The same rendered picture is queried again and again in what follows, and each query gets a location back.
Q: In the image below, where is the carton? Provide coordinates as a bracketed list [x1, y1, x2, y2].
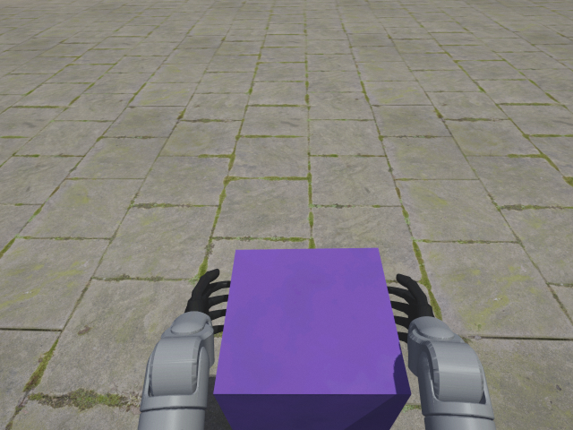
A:
[213, 248, 411, 430]

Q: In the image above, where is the right robot forearm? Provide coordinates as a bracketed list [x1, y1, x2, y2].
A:
[407, 316, 496, 430]

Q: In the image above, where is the robot right hand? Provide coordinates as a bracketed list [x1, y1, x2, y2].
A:
[387, 274, 434, 343]

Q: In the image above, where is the robot left hand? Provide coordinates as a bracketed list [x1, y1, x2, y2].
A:
[184, 269, 231, 334]

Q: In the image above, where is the left robot forearm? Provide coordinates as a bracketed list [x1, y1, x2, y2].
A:
[138, 311, 215, 430]

